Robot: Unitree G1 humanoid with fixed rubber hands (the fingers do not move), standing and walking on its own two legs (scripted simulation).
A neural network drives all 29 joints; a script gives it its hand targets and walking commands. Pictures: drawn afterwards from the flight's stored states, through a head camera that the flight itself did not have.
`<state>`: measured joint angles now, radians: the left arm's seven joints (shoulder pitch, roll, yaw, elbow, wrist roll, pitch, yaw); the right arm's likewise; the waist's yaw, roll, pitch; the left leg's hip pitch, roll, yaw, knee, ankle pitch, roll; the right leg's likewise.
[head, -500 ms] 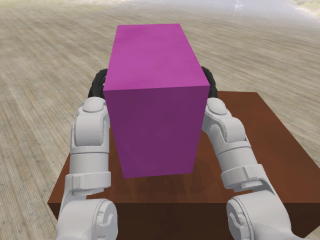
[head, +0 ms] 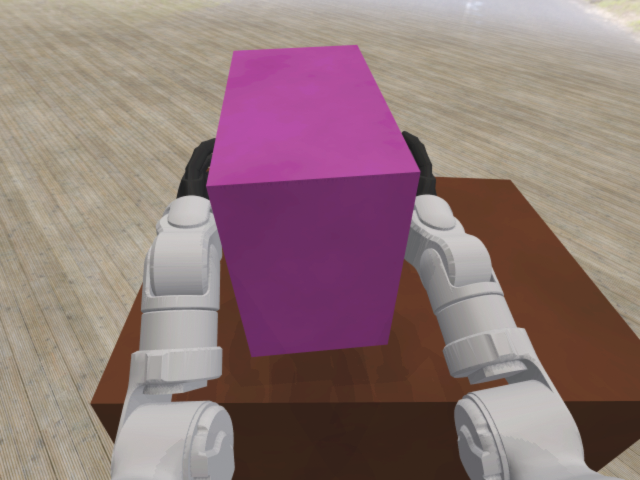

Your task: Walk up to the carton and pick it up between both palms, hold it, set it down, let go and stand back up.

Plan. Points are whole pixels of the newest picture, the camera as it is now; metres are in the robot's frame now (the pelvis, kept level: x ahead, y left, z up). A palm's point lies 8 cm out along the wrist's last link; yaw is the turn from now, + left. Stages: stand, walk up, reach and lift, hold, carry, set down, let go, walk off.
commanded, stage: hold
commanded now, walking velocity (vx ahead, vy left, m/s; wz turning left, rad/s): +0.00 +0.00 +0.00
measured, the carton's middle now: (307, 191) +0.40 +0.00 +0.21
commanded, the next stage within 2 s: set down in 1.90 s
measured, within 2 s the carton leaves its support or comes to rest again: neither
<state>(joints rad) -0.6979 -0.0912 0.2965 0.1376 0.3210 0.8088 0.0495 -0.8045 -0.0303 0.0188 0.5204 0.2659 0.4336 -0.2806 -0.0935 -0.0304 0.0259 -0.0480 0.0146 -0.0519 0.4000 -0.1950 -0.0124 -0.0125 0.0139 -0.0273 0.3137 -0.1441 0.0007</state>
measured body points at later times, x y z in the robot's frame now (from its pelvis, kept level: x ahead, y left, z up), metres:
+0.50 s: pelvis +0.00 +0.00 +0.00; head -0.06 +0.01 +0.45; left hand +0.38 +0.13 +0.22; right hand +0.38 -0.13 +0.23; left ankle +0.03 +0.12 -0.75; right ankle +0.03 -0.12 -0.75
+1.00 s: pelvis +0.00 +0.00 +0.00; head -0.05 +0.02 +0.45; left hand +0.38 +0.13 +0.22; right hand +0.38 -0.12 +0.22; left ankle +0.03 +0.12 -0.75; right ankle +0.03 -0.12 -0.75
